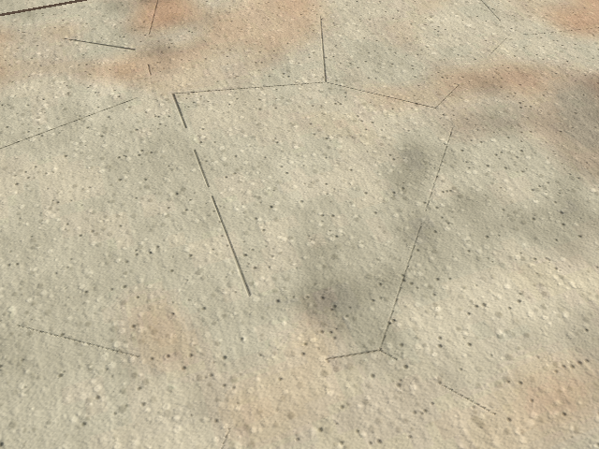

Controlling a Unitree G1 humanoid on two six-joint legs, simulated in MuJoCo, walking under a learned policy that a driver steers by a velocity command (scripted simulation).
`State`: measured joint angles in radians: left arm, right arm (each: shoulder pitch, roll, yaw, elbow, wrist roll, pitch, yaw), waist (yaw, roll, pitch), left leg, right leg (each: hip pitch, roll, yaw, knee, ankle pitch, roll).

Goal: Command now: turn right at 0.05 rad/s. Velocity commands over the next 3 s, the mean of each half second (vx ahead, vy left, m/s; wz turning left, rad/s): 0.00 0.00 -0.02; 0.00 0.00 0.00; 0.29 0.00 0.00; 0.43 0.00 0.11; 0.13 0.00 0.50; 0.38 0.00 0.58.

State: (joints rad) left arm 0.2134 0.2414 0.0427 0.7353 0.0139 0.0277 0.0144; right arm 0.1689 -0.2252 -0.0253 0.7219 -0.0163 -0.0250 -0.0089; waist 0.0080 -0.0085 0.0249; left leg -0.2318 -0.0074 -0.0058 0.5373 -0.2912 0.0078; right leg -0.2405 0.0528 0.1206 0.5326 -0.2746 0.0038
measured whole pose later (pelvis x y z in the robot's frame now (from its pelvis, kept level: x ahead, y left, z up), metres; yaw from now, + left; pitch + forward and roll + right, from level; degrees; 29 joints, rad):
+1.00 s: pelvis +0.01 +0.03 +0.01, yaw +0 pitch -1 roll +0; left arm 0.23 0.22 0.04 1.06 0.00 0.01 0.06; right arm 0.23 -0.23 -0.01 0.99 0.00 -0.02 -0.02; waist -0.01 -0.01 0.04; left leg -0.17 -0.05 0.01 0.45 -0.26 0.06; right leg -0.17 0.00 0.14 0.44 -0.24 0.05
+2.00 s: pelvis +0.39 +0.01 +0.00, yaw +5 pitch +1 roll +1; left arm 0.25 0.27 0.03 0.94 0.00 -0.11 0.02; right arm 0.15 -0.27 -0.05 0.87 0.00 -0.08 0.05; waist -0.01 -0.02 0.07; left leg -0.35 -0.10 0.02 0.43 -0.10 0.09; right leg -0.40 -0.02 0.04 1.24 -0.42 0.00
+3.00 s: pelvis +0.62 +0.11 +0.01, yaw +40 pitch +2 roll -2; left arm 0.17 0.32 0.07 0.76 0.01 -0.11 -0.03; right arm 0.36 -0.26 -0.05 0.73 0.01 -0.04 0.01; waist -0.02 -0.04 0.00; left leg -0.16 -0.04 -0.04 0.38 -0.26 0.07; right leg -0.58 -0.07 0.00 1.01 -0.24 0.01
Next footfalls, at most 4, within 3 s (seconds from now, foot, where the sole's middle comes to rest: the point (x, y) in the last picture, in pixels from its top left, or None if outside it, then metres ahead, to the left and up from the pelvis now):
1.34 right None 0.13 -0.13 -0.77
1.84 left None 0.50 0.08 -0.77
2.34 right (353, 391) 0.65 -0.10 -0.77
2.82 left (233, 426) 0.56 0.18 -0.77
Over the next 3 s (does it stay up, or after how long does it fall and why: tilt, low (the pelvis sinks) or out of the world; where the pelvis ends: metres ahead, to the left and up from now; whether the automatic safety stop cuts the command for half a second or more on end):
stays up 0.62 0.11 0.01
